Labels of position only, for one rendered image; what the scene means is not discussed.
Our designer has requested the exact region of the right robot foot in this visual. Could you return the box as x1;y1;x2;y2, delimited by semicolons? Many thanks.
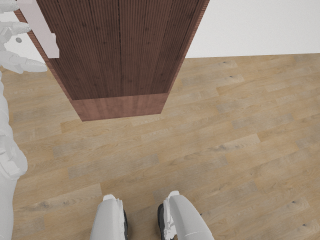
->
157;203;174;240

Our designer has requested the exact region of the left robot shin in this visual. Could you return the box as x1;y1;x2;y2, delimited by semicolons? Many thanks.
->
97;194;125;240

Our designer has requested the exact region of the left robot hand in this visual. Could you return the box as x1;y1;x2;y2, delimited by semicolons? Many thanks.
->
0;0;48;74

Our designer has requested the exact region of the left robot forearm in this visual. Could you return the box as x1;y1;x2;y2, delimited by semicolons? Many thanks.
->
0;71;14;140

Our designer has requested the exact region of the handle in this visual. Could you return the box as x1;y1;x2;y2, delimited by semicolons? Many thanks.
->
16;0;60;58

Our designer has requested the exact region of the cupboard door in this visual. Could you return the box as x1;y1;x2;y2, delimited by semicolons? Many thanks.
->
15;0;206;101

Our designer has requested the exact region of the robot left upper arm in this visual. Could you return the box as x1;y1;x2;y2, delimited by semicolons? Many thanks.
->
0;135;28;240

